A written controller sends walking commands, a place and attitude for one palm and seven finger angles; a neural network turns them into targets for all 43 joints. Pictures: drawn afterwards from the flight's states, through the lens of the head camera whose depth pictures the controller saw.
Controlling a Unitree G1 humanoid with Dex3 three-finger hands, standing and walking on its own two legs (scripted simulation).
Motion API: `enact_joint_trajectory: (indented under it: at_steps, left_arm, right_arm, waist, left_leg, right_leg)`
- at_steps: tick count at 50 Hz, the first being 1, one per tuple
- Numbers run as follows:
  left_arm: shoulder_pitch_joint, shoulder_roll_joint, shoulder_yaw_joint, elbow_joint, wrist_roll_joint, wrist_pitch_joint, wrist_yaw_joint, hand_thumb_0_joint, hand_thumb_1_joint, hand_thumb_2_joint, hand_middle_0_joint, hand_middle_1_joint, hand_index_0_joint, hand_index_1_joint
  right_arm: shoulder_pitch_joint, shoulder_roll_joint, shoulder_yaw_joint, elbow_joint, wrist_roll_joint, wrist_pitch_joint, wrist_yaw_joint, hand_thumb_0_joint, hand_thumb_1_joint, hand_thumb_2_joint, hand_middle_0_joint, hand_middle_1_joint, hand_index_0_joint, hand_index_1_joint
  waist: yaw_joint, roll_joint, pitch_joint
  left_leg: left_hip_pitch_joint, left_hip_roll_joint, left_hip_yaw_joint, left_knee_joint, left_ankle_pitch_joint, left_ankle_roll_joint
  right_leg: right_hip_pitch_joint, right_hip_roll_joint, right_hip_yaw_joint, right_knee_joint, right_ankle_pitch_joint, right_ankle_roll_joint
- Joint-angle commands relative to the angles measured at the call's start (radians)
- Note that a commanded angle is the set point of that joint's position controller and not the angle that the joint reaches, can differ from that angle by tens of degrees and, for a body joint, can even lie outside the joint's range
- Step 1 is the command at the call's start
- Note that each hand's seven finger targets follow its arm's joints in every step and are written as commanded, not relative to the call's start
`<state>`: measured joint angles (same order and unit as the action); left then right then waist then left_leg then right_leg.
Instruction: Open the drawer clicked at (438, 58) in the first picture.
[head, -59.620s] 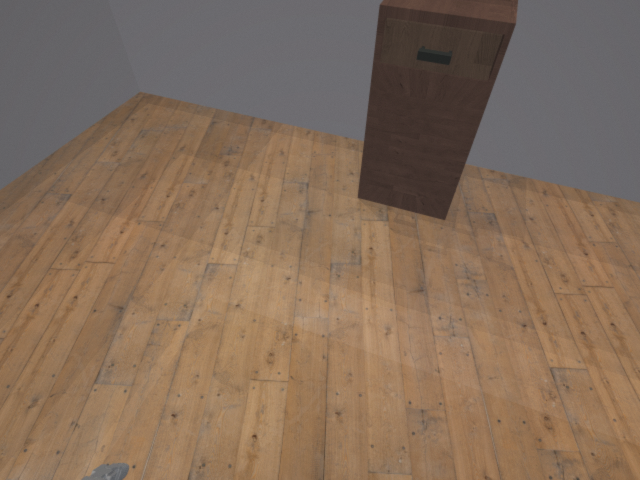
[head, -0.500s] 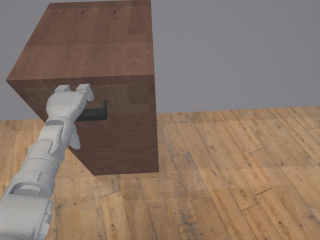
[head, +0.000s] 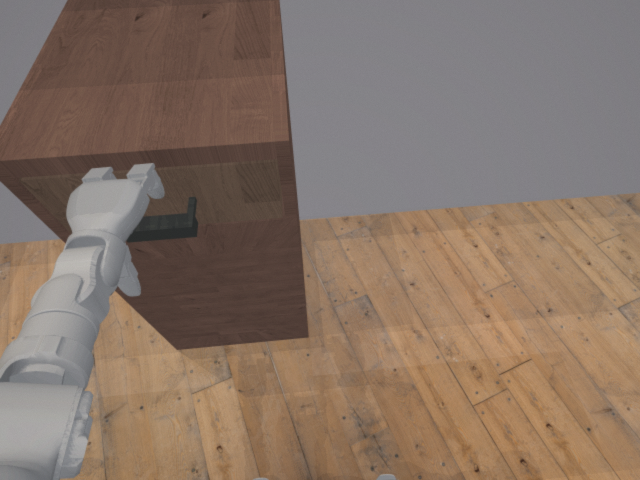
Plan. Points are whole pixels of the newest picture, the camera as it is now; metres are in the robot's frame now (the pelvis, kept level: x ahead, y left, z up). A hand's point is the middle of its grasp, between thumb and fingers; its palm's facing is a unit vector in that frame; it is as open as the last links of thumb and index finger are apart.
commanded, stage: re-aim the fingers above the handle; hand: left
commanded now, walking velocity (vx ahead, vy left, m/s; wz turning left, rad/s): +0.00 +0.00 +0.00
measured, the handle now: (162, 216) +0.50 +0.25 -0.02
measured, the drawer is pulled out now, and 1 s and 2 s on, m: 0.00 0.00 0.00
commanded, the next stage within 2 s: lower the fingers behind the handle in 1.42 s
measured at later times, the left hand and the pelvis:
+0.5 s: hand (140, 232) +0.43 +0.24 +0.03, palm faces -0.04 -0.05 -1.00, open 13.8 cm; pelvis +0.00 +0.01 +0.00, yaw +0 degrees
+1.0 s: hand (154, 221) +0.45 +0.23 +0.03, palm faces -0.03 -0.04 -1.00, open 13.8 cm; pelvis +0.00 +0.00 +0.00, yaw +0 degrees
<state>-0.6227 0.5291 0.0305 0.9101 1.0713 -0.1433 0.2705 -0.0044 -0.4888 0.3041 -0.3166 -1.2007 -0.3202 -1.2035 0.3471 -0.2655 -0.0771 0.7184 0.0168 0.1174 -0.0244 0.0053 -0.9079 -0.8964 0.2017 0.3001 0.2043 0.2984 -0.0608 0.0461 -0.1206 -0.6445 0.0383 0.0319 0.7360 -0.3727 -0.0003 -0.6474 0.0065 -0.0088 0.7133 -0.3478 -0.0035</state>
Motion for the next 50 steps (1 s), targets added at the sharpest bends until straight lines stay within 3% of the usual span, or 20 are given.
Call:
enact_joint_trajectory:
  at_steps: [1,5,9,14,17,18,19,21,24,26,28,30,36,38,40,42,43,46,48,50]
  left_arm:
    - [-0.468,0.237,0.046,-0.218,-0.008,-0.001,0.072,0.0,-0.5,0.3,-0.3,-1.2,-0.3,-1.2]
    - [-0.475,0.242,0.057,-0.194,0.001,0.031,0.089,0.0,-0.5,0.3,-0.3,-1.2,-0.3,-1.2]
    - [-0.444,0.261,0.066,-0.116,-0.003,0.084,0.071,0.0,-0.5,0.3,-0.3,-1.2,-0.3,-1.2]
    - [-0.4,0.249,0.072,-0.195,-0.007,0.063,0.042,0.0,-0.5,0.3,-0.3,-1.2,-0.3,-1.2]
    - [-0.349,0.236,0.07,-0.194,-0.013,0.053,0.033,0.0,-0.5,0.3,-0.3,-1.2,-0.3,-1.2]
    - [-0.306,0.184,0.037,-0.204,-0.016,0.053,0.033,0.0,-0.5,0.3,-0.3,-1.2,-0.3,-1.2]
    - [-0.353,0.135,-0.006,-0.257,-0.023,0.044,0.035,0.0,-0.5,0.3,-0.3,-1.2,-0.3,-1.2]
    - [-0.384,0.095,-0.035,-0.281,-0.027,0.044,0.047,0.0,-0.5,0.3,-0.3,-1.2,-0.3,-1.2]
    - [-0.443,0.187,0.027,-0.276,-0.012,0.052,0.075,0.0,-0.5,0.3,-0.3,-1.2,-0.3,-1.2]
    - [-0.473,0.189,0.028,-0.264,0.004,0.063,0.097,0.0,-0.5,0.3,-0.3,-1.2,-0.3,-1.2]
    - [-0.486,0.198,0.031,-0.229,0.009,0.083,0.109,0.0,-0.5,0.3,-0.3,-1.2,-0.3,-1.2]
    - [-0.506,0.206,0.033,-0.226,0.011,0.093,0.108,0.0,-0.5,0.3,-0.3,-1.2,-0.3,-1.2]
    - [-0.447,0.136,-0.028,-0.126,-0.009,0.121,0.045,0.0,-0.5,0.3,-0.3,-1.2,-0.3,-1.2]
    - [-0.445,0.118,-0.045,-0.141,-0.012,0.107,0.025,0.0,-0.5,0.3,-0.3,-1.2,-0.3,-1.2]
    - [-0.464,0.147,-0.022,-0.167,-0.01,0.079,0.016,0.0,-0.5,0.3,-0.3,-1.2,-0.3,-1.2]
    - [-0.476,0.153,-0.017,-0.191,-0.005,0.06,0.024,0.0,-0.5,0.3,-0.3,-1.2,-0.3,-1.2]
    - [-0.447,0.178,0.017,-0.191,-0.004,0.052,0.035,0.0,-0.5,0.3,-0.3,-1.2,-0.3,-1.2]
    - [-0.423,0.263,0.095,-0.188,0.005,0.049,0.072,0.0,-0.5,0.3,-0.3,-1.2,-0.3,-1.2]
    - [-0.421,0.229,0.068,-0.183,0.01,0.066,0.093,0.0,-0.5,0.3,-0.3,-1.2,-0.3,-1.2]
    - [-0.439,0.236,0.067,-0.194,0.01,0.08,0.101,0.0,-0.5,0.3,-0.3,-1.2,-0.3,-1.2]
  right_arm:
    - [0.074,-0.142,-0.052,-0.068,-0.008,-0.034,-0.013,0.0,-0.9,-0.9,0.2,0.3,0.2,0.3]
    - [0.076,-0.142,-0.05,-0.063,-0.01,-0.034,-0.004,0.0,-0.9,-0.9,0.2,0.3,0.2,0.3]
    - [0.062,-0.155,-0.036,-0.065,-0.01,-0.027,0.0,0.0,-0.9,-0.9,0.2,0.3,0.2,0.3]
    - [0.054,-0.146,-0.042,-0.096,-0.013,-0.027,-0.001,0.0,-0.9,-0.9,0.2,0.3,0.2,0.3]
    - [0.046,-0.145,-0.04,-0.105,-0.007,-0.023,0.0,0.0,-0.9,-0.9,0.2,0.3,0.2,0.3]
    - [0.038,-0.138,-0.043,-0.115,-0.007,-0.026,0.003,0.0,-0.9,-0.9,0.2,0.3,0.2,0.3]
    - [0.035,-0.135,-0.044,-0.114,-0.008,-0.029,0.006,0.0,-0.9,-0.9,0.2,0.3,0.2,0.3]
    - [0.042,-0.132,-0.053,-0.102,-0.01,-0.032,0.01,0.0,-0.9,-0.9,0.2,0.3,0.2,0.3]
    - [0.039,-0.14,-0.045,-0.091,-0.011,-0.029,0.003,0.0,-0.9,-0.9,0.2,0.3,0.2,0.3]
    - [0.036,-0.134,-0.045,-0.082,-0.013,-0.032,0.002,0.0,-0.9,-0.9,0.2,0.3,0.2,0.3]
    - [0.03,-0.133,-0.039,-0.079,-0.012,-0.033,0.0,0.0,-0.9,-0.9,0.2,0.3,0.2,0.3]
    - [0.033,-0.132,-0.036,-0.079,-0.012,-0.035,-0.002,0.0,-0.9,-0.9,0.2,0.3,0.2,0.3]
    - [0.037,-0.139,-0.035,-0.086,-0.007,-0.035,-0.006,0.0,-0.9,-0.9,0.2,0.3,0.2,0.3]
    - [0.038,-0.137,-0.035,-0.094,-0.007,-0.036,-0.008,0.0,-0.9,-0.9,0.2,0.3,0.2,0.3]
    - [0.048,-0.137,-0.035,-0.094,-0.009,-0.034,-0.01,0.0,-0.9,-0.9,0.2,0.3,0.2,0.3]
    - [0.046,-0.137,-0.037,-0.095,-0.009,-0.035,-0.011,0.0,-0.9,-0.9,0.2,0.3,0.2,0.3]
    - [0.052,-0.134,-0.039,-0.096,-0.012,-0.036,-0.01,0.0,-0.9,-0.9,0.2,0.3,0.2,0.3]
    - [0.052,-0.138,-0.04,-0.085,-0.017,-0.031,-0.008,0.0,-0.9,-0.9,0.2,0.3,0.2,0.3]
    - [0.046,-0.133,-0.04,-0.087,-0.014,-0.033,-0.003,0.0,-0.9,-0.9,0.2,0.3,0.2,0.3]
    - [0.049,-0.137,-0.041,-0.084,-0.01,-0.033,0.001,0.0,-0.9,-0.9,0.2,0.3,0.2,0.3]
  waist:
    - [-0.028,0.049,-0.383]
    - [-0.014,0.051,-0.429]
    - [-0.006,0.003,-0.367]
    - [0.014,0.022,-0.431]
    - [0.015,-0.024,-0.368]
    - [0.018,-0.013,-0.361]
    - [0.0,0.01,-0.37]
    - [-0.015,0.014,-0.353]
    - [-0.01,-0.003,-0.347]
    - [-0.011,0.038,-0.345]
    - [-0.01,0.028,-0.34]
    - [-0.004,0.035,-0.394]
    - [-0.023,-0.03,-0.328]
    - [-0.019,-0.015,-0.328]
    - [-0.016,-0.022,-0.362]
    - [-0.017,-0.011,-0.34]
    - [0.001,0.003,-0.36]
    - [0.016,-0.014,-0.396]
    - [0.014,0.008,-0.373]
    - [0.008,0.008,-0.409]
  left_leg:
    - [0.238,-0.061,0.005,-0.037,0.371,0.043]
    - [0.264,-0.056,-0.003,-0.04,0.416,0.037]
    - [0.212,-0.053,0.002,-0.057,0.39,0.037]
    - [0.269,-0.047,0.003,-0.051,0.488,0.038]
    - [0.232,-0.049,0.007,-0.061,0.447,0.039]
    - [0.245,-0.049,0.008,-0.063,0.448,0.039]
    - [0.272,-0.045,0.003,-0.061,0.474,0.037]
    - [0.308,-0.042,-0.008,-0.056,0.474,0.036]
    - [0.276,-0.05,-0.011,-0.069,0.41,0.035]
    - [0.283,-0.053,-0.01,-0.066,0.403,0.034]
    - [0.267,-0.056,-0.007,-0.071,0.379,0.033]
    - [0.276,-0.057,-0.003,-0.074,0.39,0.034]
    - [0.257,-0.052,0.004,-0.078,0.379,0.037]
    - [0.259,-0.055,0.006,-0.079,0.374,0.038]
    - [0.258,-0.055,0.006,-0.074,0.385,0.04]
    - [0.245,-0.056,0.006,-0.071,0.38,0.039]
    - [0.247,-0.058,0.005,-0.065,0.397,0.038]
    - [0.214,-0.061,0.012,-0.051,0.425,0.038]
    - [0.204,-0.061,0.016,-0.057,0.418,0.035]
    - [0.216,-0.061,0.019,-0.054,0.425,0.038]
  right_leg:
    - [0.159,0.051,-0.005,-0.063,0.343,-0.028]
    - [0.163,0.054,-0.014,-0.052,0.35,-0.029]
    - [0.188,0.05,-0.018,-0.061,0.348,-0.032]
    - [0.224,0.05,-0.017,-0.053,0.41,-0.033]
    - [0.217,0.05,-0.02,-0.063,0.403,-0.026]
    - [0.212,0.051,-0.024,-0.065,0.39,-0.029]
    - [0.199,0.05,-0.023,-0.068,0.394,-0.032]
    - [0.157,0.054,-0.029,-0.07,0.366,-0.031]
    - [0.178,0.05,-0.025,-0.076,0.332,-0.034]
    - [0.159,0.05,-0.025,-0.07,0.322,-0.036]
    - [0.169,0.05,-0.024,-0.072,0.31,-0.036]
    - [0.199,0.047,-0.017,-0.072,0.331,-0.032]
    - [0.194,0.046,-0.022,-0.088,0.347,-0.029]
    - [0.191,0.046,-0.02,-0.091,0.342,-0.031]
    - [0.206,0.043,-0.012,-0.085,0.359,-0.026]
    - [0.189,0.042,-0.011,-0.082,0.357,-0.028]
    - [0.201,0.044,-0.012,-0.071,0.365,-0.033]
    - [0.246,0.043,-0.004,-0.053,0.424,-0.029]
    - [0.23,0.044,-0.011,-0.053,0.412,-0.031]
    - [0.246,0.044,-0.003,-0.057,0.429,-0.026]
